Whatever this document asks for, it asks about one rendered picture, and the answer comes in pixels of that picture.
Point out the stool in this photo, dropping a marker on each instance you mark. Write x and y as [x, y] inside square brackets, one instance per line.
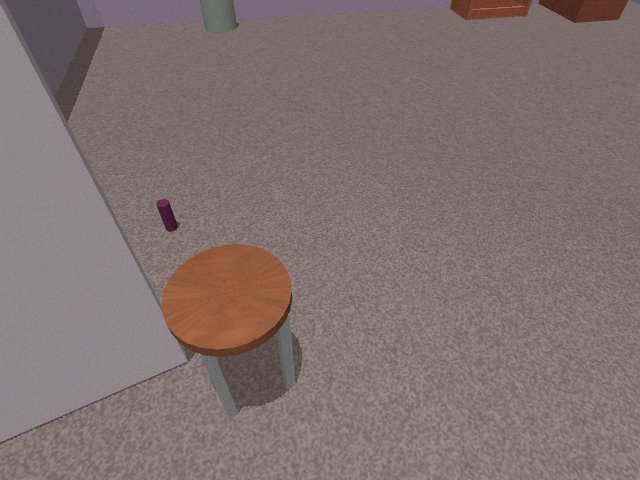
[228, 300]

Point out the bookshelf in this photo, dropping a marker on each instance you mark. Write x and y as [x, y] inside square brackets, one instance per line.
[483, 9]

